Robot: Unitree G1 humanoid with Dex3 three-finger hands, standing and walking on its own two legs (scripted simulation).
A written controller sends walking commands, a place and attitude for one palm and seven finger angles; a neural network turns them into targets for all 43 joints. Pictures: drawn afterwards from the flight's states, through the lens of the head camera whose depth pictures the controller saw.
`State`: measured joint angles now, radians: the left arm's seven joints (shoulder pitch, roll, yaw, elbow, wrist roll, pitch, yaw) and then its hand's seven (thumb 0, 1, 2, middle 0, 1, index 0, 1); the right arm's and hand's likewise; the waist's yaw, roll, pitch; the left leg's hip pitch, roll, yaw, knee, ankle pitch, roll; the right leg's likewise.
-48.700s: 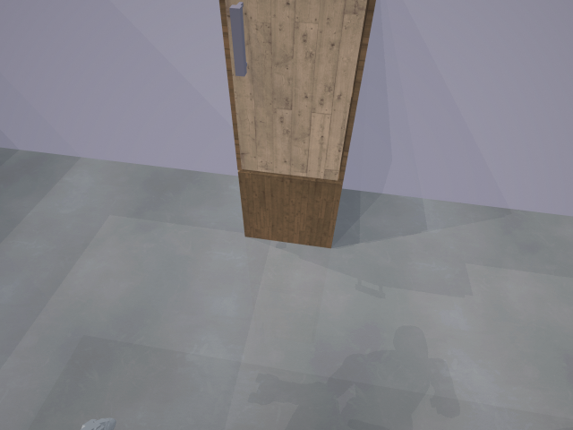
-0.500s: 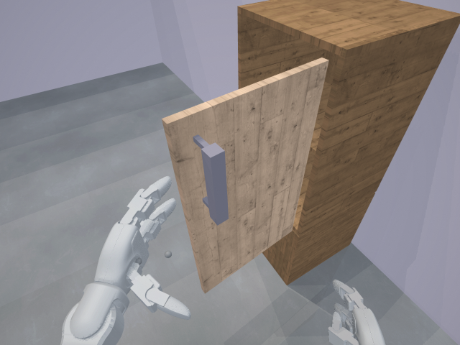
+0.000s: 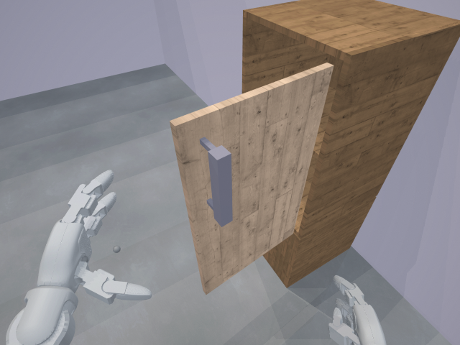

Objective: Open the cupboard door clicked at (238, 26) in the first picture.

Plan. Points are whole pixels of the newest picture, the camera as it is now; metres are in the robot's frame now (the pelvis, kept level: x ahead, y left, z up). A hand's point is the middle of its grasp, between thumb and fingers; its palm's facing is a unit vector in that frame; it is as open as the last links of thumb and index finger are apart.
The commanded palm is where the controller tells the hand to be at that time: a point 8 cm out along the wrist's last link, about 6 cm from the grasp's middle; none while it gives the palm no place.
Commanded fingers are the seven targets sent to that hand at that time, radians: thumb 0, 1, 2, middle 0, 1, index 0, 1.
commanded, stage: draw the hand back to the body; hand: left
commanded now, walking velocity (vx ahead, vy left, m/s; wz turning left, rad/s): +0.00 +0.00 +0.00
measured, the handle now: (214, 182) +0.36 +0.07 +0.13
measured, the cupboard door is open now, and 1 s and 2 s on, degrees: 96 96 96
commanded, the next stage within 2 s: step back with the hand held close in 0.98 s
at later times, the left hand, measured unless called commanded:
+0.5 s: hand (70, 233) +0.22 +0.25 +0.15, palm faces +0.39 -0.83 -0.39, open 10.3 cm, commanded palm +0.16 +0.30 +0.17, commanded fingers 0.00 0.76 0.84 -0.19 -0.30 -0.19 -0.30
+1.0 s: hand (50, 235) +0.21 +0.27 +0.16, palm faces +0.45 -0.80 -0.39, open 7.4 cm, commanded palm +0.15 +0.31 +0.17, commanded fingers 0.00 0.90 0.90 -0.20 -0.30 -0.20 -0.30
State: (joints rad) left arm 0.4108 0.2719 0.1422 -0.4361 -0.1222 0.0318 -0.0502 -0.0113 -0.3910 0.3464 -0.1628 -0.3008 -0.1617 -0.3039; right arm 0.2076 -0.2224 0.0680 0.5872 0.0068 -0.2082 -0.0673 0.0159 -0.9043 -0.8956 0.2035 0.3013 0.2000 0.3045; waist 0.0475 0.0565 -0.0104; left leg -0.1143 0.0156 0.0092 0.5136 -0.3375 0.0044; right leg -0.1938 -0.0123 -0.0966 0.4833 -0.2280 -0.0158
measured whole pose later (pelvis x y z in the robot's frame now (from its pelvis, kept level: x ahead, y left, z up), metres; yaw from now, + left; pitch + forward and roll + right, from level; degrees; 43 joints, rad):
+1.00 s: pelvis +0.01 +0.01 +0.01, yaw -1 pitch -5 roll -1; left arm 0.45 0.33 0.32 -0.39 -0.04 -0.09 0.12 0.01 0.89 0.90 -0.21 -0.30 -0.21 -0.30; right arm 0.19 -0.21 0.02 0.65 -0.01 -0.11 -0.06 0.01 -0.90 -0.90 0.20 0.30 0.20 0.30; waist 0.08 0.06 0.04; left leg -0.01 0.00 0.03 0.40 -0.30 0.02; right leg -0.09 -0.02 -0.08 0.37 -0.19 0.00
